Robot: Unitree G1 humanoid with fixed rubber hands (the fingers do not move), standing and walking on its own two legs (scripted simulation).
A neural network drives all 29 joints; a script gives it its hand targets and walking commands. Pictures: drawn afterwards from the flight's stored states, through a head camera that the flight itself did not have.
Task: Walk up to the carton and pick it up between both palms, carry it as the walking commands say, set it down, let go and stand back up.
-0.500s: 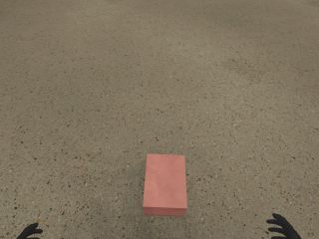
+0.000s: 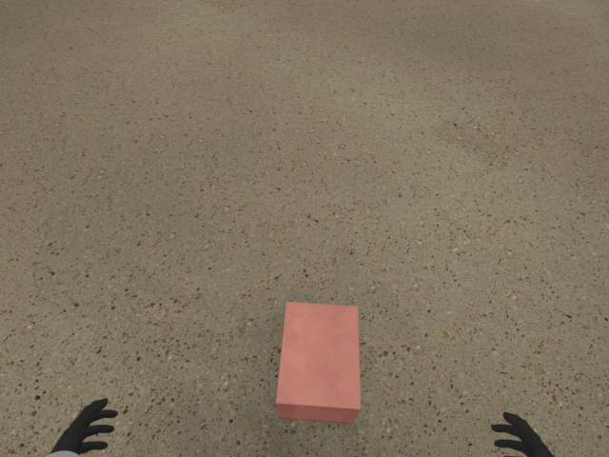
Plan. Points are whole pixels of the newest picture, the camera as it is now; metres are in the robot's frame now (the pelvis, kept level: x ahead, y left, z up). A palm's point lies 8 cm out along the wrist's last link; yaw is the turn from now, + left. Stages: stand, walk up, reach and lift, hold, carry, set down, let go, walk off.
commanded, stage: walk up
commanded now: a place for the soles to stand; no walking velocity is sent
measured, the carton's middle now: (318, 361) +0.45 -0.04 -0.68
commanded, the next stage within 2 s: reach and lift in 0.58 s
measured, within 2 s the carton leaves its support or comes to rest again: neither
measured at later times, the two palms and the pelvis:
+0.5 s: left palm out of the picture +0.09 +0.31 -0.10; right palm out of the picture +0.07 -0.31 -0.10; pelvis -0.01 +0.00 +0.01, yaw -2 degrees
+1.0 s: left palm (125, 403) +0.19 +0.27 -0.11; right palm (515, 420) +0.18 -0.30 -0.12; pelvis -0.02 -0.04 -0.04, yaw +0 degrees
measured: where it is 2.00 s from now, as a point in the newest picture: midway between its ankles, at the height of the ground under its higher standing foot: outside the picture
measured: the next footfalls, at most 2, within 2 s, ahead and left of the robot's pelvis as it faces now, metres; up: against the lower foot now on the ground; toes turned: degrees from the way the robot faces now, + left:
none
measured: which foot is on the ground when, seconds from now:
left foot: down 0.00-1.00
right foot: down 0.00-1.00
